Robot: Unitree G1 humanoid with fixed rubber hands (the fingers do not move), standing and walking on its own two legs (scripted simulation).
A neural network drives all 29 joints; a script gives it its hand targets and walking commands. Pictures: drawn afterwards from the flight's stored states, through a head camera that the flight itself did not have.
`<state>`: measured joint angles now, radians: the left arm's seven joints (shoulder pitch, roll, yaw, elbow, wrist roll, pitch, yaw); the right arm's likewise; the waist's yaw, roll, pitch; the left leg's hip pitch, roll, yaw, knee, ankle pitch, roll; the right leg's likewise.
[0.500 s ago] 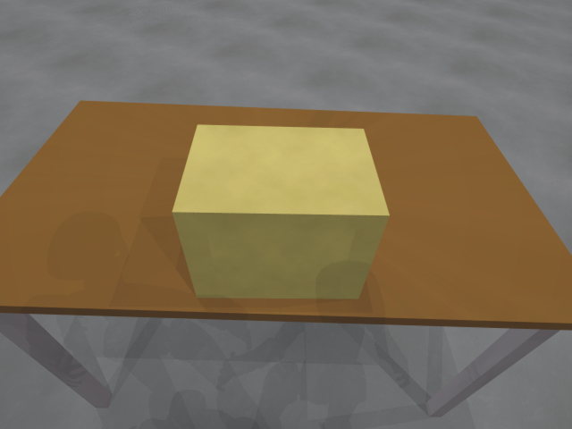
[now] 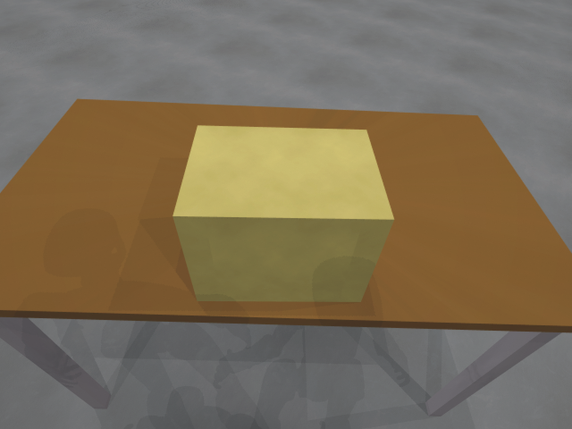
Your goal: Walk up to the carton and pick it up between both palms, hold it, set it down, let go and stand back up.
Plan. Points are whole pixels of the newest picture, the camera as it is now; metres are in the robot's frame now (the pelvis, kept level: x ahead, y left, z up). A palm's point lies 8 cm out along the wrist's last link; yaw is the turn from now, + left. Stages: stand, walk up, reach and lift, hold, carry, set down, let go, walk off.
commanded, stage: stand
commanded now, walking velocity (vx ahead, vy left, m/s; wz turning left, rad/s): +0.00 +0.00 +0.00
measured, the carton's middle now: (281, 215) +0.44 +0.00 +0.04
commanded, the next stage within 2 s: none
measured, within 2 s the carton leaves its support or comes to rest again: neither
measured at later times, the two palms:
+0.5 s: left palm out of the picture +0.08 +0.30 -0.11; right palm out of the picture +0.09 -0.31 -0.11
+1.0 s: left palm out of the picture +0.09 +0.29 -0.11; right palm out of the picture +0.08 -0.32 -0.12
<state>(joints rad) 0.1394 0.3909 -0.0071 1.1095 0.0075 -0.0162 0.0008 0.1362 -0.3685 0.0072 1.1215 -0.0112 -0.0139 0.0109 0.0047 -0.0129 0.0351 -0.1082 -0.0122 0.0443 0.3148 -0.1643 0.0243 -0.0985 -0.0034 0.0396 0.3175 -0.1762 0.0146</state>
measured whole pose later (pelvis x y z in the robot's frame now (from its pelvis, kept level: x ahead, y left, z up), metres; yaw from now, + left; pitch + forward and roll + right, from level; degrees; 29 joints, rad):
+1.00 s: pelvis +0.02 -0.02 +0.00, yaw +0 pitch -2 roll +0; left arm 0.12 0.36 0.00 1.10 0.01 -0.01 0.00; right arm 0.13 -0.36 0.00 1.11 -0.01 -0.01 0.00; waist 0.00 0.01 0.05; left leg -0.09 0.01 0.03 0.30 -0.18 -0.01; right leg -0.09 0.02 0.04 0.32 -0.20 -0.01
